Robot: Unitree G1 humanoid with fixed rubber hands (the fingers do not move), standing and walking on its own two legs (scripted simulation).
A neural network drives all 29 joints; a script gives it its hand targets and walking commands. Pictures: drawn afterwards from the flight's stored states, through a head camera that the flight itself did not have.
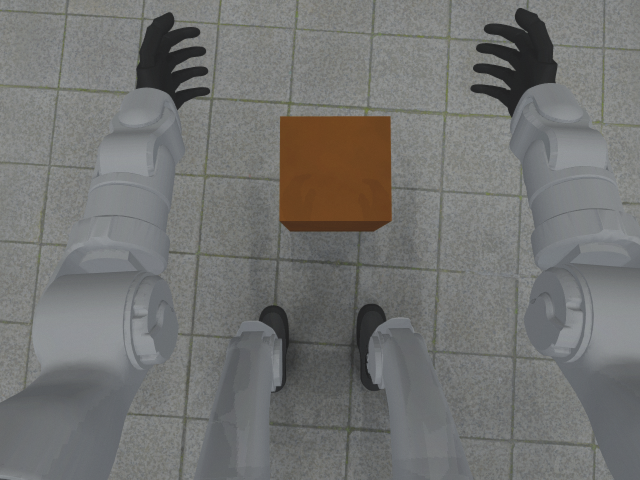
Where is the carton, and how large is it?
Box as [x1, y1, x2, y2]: [279, 116, 391, 231]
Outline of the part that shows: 280,116 279,220 290,231 373,231 391,220 390,116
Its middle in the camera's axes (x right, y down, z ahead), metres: +0.03 -0.12 +0.85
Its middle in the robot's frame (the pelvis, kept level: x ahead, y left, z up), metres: +0.52 -0.02 -0.52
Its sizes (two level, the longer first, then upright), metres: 0.210 0.200 0.250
